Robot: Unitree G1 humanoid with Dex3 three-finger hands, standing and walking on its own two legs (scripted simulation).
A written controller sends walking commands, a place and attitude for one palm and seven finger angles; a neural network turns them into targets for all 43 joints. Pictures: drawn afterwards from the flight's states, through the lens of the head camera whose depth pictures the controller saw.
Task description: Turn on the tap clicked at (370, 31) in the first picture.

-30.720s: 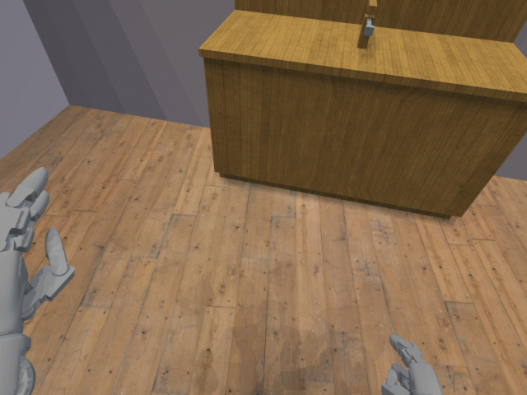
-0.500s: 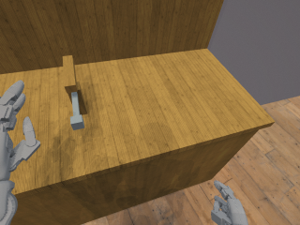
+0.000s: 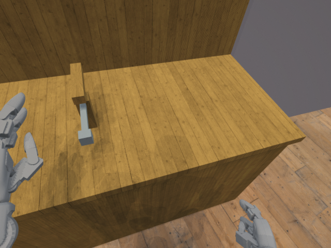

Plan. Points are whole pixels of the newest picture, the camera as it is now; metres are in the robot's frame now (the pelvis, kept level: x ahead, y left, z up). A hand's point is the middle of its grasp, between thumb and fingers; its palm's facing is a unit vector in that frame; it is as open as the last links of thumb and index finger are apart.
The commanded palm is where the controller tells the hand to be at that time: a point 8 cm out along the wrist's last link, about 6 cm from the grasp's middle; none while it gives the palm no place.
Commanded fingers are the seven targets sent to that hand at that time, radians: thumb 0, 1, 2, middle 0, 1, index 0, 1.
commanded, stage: look again from close up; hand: left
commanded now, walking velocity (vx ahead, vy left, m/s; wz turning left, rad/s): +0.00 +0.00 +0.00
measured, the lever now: (86, 137) +0.33 +0.22 +0.08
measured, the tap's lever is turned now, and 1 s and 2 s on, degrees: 0 0 0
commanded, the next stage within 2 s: shuffle to correct the standing spot in 0.08 s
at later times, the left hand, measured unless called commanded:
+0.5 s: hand (49, 162) +0.22 +0.23 +0.16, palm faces +0.37 -0.86 -0.35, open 7.4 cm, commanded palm +0.15 +0.26 +0.17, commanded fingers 0.00 0.90 0.90 -0.20 -0.30 -0.20 -0.30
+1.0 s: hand (89, 162) +0.23 +0.16 +0.16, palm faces +0.32 -0.87 -0.38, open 7.4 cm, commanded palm +0.17 +0.21 +0.17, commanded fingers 0.00 0.90 0.90 -0.20 -0.30 -0.20 -0.30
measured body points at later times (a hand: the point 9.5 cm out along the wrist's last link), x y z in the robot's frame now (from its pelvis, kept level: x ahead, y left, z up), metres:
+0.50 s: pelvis -0.01 -0.02 +0.00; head +0.02 +0.00 +0.45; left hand +0.19 +0.27 +0.18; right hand +0.18 -0.23 -0.07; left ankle +0.01 +0.09 -0.74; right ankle +0.02 -0.14 -0.74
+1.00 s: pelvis +0.00 -0.07 -0.01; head +0.03 -0.06 +0.44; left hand +0.20 +0.21 +0.18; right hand +0.17 -0.32 -0.08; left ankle +0.01 +0.09 -0.74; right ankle +0.02 -0.14 -0.74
